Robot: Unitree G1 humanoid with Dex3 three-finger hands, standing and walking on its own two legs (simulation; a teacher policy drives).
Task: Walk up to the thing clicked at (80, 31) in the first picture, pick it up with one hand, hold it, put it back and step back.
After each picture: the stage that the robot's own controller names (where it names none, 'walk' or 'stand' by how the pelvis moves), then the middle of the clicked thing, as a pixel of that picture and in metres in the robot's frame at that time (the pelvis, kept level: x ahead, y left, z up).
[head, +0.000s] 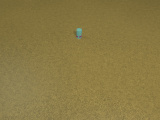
stand; (79, 33) +1.59 +0.05 -0.72
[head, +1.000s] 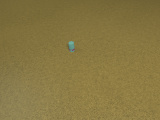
walk; (71, 46) +1.45 +0.24 -0.71
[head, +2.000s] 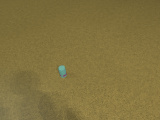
walk; (62, 71) +0.96 +0.30 -0.72
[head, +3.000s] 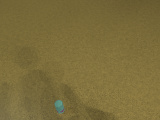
walk; (59, 106) +0.61 +0.25 -0.72
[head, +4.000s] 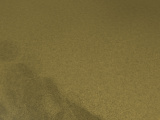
stand; out of the picture +0.44 +0.21 -0.71
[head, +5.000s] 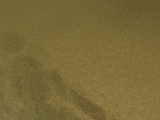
stand; out of the picture +0.40 +0.21 -0.72
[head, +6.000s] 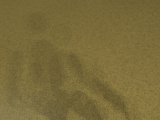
walk; out of the picture +0.36 +0.26 -0.71
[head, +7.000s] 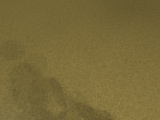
stand; out of the picture +0.40 +0.24 -0.69
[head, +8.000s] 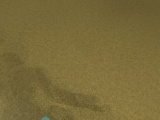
stand; out of the picture +0.43 +0.21 -0.70
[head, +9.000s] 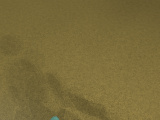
stand; out of the picture +0.46 +0.21 -0.70
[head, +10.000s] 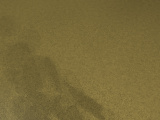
stand; out of the picture +0.36 +0.18 -0.72
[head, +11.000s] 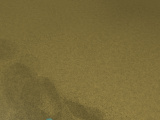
walk; out of the picture +0.48 +0.22 -0.72
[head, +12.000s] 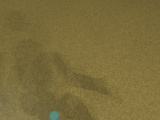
stand; (55, 117) +0.39 +0.22 -0.68
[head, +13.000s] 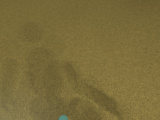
stand; out of the picture +0.42 +0.19 -0.69
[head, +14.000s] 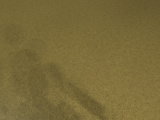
stand; out of the picture +0.40 +0.17 -0.72
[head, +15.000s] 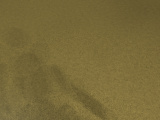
stand; out of the picture +0.38 +0.18 -0.73
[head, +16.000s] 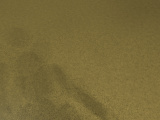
stand; out of the picture +0.38 +0.18 -0.73
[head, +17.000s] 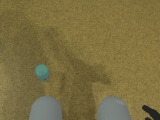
go down; (42, 73) +0.45 +0.18 -0.43
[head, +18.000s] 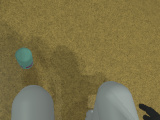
go down; (25, 59) +0.47 +0.20 -0.31
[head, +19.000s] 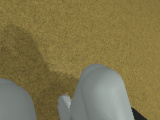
close in; out of the picture +0.46 +0.25 -0.23
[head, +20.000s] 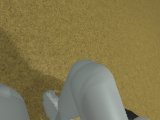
close; out of the picture +0.45 +0.26 -0.23
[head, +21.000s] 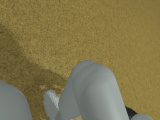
lift; out of the picture +0.43 +0.25 -0.24
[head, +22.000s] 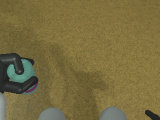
lift; (24, 78) +0.35 +0.19 -0.02
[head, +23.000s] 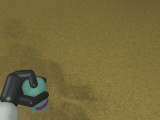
hold; (36, 95) +0.31 +0.16 +0.00
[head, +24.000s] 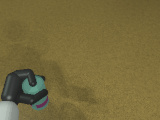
hold; (36, 93) +0.33 +0.17 -0.01
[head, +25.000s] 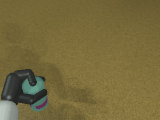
hold; (36, 94) +0.33 +0.17 -0.01
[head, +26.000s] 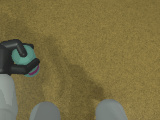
crouch; (27, 62) +0.42 +0.18 -0.09
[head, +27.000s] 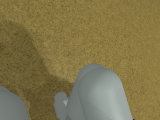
lower; out of the picture +0.45 +0.27 -0.23
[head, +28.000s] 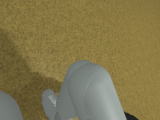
lower; out of the picture +0.44 +0.28 -0.24
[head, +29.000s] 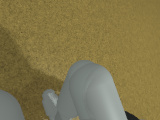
lower; out of the picture +0.44 +0.28 -0.24
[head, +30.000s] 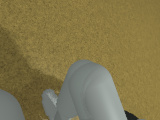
lower; out of the picture +0.45 +0.27 -0.24
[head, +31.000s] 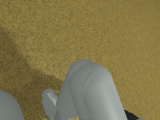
loosen; out of the picture +0.45 +0.28 -0.24
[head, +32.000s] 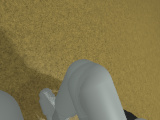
open; out of the picture +0.44 +0.27 -0.24
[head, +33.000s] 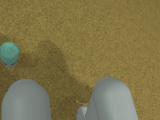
stand; (9, 55) +0.45 +0.23 -0.28
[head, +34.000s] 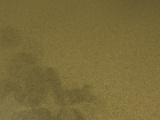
stand; out of the picture +0.39 +0.17 -0.64
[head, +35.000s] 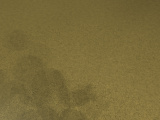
stand; out of the picture +0.39 +0.18 -0.66
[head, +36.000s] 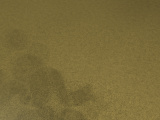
stand; out of the picture +0.39 +0.17 -0.67
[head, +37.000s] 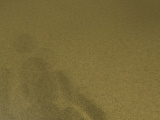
stand; out of the picture +0.41 +0.15 -0.72
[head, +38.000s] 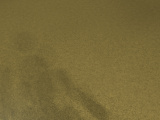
stand; out of the picture +0.39 +0.18 -0.73
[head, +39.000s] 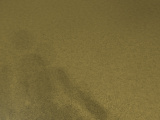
walk; out of the picture +0.39 +0.19 -0.73
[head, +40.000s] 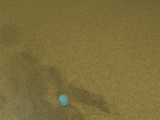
walk; (64, 101) +0.55 +0.18 -0.71
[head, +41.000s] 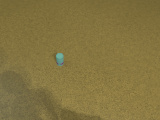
walk; (59, 59) +0.92 +0.18 -0.69
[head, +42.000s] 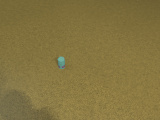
stand; (61, 62) +1.02 +0.18 -0.71
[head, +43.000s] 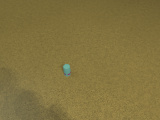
stand; (66, 70) +0.98 +0.18 -0.72
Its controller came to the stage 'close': yes
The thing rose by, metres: 0.70
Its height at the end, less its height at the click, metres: +0.00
